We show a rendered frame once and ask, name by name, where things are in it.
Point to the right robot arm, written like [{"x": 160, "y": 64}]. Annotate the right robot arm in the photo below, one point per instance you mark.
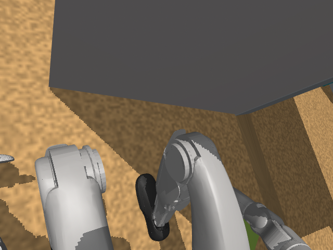
[{"x": 272, "y": 230}]

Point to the right robot hand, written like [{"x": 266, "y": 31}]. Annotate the right robot hand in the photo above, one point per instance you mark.
[{"x": 243, "y": 200}]

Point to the right robot foot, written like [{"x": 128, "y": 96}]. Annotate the right robot foot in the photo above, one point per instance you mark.
[{"x": 146, "y": 195}]

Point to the left robot hand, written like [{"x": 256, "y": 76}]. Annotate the left robot hand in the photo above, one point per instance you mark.
[{"x": 5, "y": 158}]

